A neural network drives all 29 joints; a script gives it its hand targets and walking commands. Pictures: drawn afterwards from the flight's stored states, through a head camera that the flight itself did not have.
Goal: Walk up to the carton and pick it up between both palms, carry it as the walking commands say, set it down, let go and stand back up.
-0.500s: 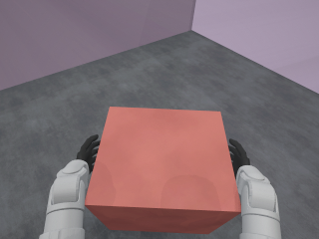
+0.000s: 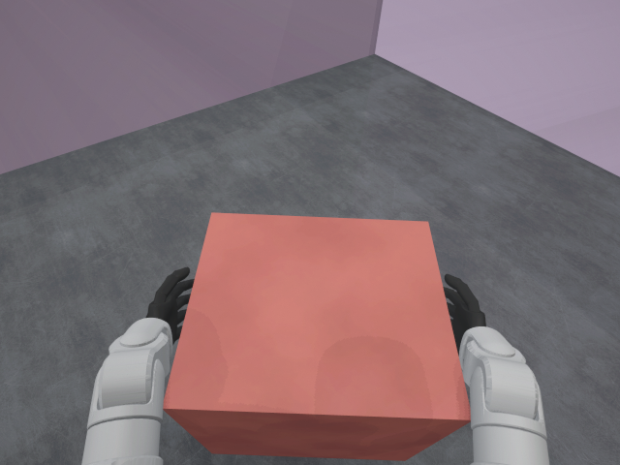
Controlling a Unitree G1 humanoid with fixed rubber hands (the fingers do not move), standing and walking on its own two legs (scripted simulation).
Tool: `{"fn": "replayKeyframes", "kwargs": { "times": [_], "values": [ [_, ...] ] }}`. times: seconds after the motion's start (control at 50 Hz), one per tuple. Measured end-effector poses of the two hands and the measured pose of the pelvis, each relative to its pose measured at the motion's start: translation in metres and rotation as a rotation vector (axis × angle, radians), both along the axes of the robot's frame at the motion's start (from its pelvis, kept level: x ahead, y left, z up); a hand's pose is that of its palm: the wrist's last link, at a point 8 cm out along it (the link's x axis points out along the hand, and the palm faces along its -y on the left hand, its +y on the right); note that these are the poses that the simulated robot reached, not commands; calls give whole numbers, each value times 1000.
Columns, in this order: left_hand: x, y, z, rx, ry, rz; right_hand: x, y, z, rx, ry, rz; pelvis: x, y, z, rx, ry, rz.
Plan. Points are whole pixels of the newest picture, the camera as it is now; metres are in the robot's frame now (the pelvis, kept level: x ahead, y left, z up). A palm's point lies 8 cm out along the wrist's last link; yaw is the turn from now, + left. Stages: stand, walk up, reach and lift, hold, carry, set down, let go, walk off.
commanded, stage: reach and lift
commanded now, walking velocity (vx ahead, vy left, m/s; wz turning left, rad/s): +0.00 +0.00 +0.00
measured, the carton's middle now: (314, 344) +0.28 +0.01 -0.03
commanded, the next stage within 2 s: hold in 0.22 s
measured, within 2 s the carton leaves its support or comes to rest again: neither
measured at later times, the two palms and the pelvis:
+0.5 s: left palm (163, 327) +0.26 +0.20 +0.04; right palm (471, 338) +0.27 -0.19 +0.04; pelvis -0.01 +0.00 +0.00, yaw +0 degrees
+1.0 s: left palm (165, 330) +0.25 +0.20 +0.04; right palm (473, 342) +0.26 -0.19 +0.03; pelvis -0.01 +0.00 +0.00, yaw +0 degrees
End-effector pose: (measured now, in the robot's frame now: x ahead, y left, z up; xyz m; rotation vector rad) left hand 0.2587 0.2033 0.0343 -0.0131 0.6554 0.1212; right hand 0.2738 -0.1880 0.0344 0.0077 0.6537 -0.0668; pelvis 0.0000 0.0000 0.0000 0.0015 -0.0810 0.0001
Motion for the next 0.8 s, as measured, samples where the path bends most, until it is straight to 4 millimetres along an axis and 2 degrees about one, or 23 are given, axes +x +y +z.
{"fn": "replayKeyframes", "kwargs": {
  "times": [0.44,0.8],
  "values": [
    [-3,-3,2,-6,-5,-4,-7,-2,2,-2,-6,-9,-9,1,-1,-1,-6,2],
    [-5,-4,1,-1,-3,-3,-9,-3,1,-2,-3,-6,-6,1,-1,-2,-1,4]
  ]
}}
